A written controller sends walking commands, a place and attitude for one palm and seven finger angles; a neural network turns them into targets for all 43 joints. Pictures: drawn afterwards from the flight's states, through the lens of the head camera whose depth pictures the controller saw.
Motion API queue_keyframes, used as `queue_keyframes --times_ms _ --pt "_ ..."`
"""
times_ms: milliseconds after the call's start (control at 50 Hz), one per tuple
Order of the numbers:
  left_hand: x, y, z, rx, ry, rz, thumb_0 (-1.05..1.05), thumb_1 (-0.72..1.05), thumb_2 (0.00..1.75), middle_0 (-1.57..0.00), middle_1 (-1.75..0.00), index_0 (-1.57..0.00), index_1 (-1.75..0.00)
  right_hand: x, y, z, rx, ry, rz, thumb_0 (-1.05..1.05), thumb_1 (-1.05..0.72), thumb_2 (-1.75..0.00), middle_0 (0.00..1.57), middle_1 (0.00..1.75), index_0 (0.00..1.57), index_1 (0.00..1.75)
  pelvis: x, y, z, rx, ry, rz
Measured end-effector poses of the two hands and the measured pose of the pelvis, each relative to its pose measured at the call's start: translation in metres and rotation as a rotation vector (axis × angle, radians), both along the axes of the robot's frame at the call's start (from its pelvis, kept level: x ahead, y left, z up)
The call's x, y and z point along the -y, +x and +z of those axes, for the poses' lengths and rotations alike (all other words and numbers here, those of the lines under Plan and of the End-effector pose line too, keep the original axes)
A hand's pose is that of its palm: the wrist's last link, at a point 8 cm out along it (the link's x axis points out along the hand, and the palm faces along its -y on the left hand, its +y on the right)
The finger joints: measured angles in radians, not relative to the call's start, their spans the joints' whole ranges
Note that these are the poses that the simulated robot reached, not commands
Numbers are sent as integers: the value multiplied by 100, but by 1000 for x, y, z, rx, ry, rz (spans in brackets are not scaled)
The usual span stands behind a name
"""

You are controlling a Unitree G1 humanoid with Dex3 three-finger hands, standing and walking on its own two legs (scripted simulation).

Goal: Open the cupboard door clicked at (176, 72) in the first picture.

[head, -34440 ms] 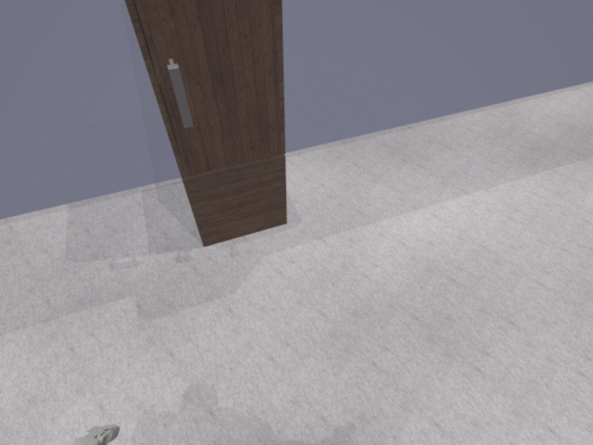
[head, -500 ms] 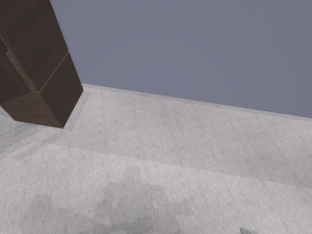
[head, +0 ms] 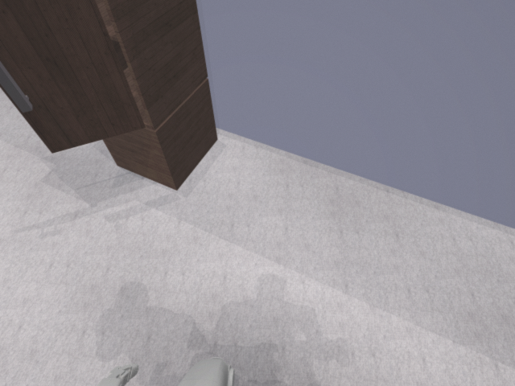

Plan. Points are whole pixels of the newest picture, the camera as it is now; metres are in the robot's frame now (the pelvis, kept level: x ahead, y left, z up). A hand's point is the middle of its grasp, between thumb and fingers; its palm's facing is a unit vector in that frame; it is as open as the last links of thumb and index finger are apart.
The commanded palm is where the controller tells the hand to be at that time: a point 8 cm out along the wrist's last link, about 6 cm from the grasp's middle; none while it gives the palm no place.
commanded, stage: turn to face it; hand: left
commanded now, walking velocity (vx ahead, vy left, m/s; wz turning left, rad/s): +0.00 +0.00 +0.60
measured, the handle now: (9, 79) +0.84 +0.73 -0.04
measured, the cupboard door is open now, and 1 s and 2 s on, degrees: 49 49 49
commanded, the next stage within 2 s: take the last steps up to it in 0.62 s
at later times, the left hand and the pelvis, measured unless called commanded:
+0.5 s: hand out of the picture +0.05 +0.23 -0.16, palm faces +0.25 -0.93 -0.27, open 7.4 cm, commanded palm none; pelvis +0.01 -0.01 +0.00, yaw +13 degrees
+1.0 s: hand out of the picture -0.01 +0.21 -0.17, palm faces +0.41 -0.89 -0.19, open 7.4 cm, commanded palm none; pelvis +0.02 +0.01 +0.01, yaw +22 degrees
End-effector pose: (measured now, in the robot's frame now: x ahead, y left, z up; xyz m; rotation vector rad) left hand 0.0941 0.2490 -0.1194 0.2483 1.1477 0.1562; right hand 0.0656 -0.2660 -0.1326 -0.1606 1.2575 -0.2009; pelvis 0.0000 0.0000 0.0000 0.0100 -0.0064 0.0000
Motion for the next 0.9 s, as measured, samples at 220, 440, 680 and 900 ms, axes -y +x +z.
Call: queue_keyframes --times_ms 220,440,680,900 --pt "-32 -68 -38 -123 -68 184 1 91 90 -21 -30 -20 -30 -39 68 13 98 -66 214 0 -91 -90 20 30 19 30 -22 1 -12 -17 -16 129" --pt "-33 -62 -8 -43 -26 261 1 91 90 -20 -30 -19 -30 -48 59 10 28 -15 277 0 -90 -90 20 30 20 30 -7 3 3 -10 -33 212" --pt "18 -96 -4 -51 -40 338 0 91 90 -20 -30 -20 -30 -27 75 -2 -16 23 311 1 -91 -90 20 30 20 30 17 8 3 6 11 302" --pt "11 -152 -36 -174 -141 460 1 91 90 -21 -30 -20 -30 -64 93 9 33 -35 435 0 -91 -90 20 30 19 30 -8 10 -5 -2 -13 358"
